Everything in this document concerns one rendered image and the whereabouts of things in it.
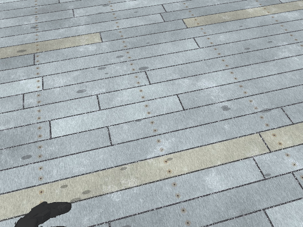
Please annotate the left robot hand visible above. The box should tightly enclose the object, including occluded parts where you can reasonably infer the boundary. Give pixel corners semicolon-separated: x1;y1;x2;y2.
14;201;72;227

